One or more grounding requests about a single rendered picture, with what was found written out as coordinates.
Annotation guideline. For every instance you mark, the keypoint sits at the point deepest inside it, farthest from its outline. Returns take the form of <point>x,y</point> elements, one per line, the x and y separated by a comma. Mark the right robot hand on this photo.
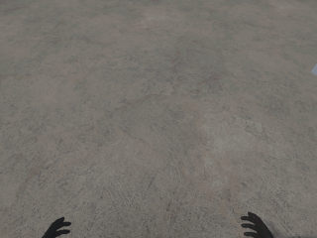
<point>258,226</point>

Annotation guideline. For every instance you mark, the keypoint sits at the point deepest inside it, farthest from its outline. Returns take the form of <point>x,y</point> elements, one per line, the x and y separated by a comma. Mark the left robot hand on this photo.
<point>52,231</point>

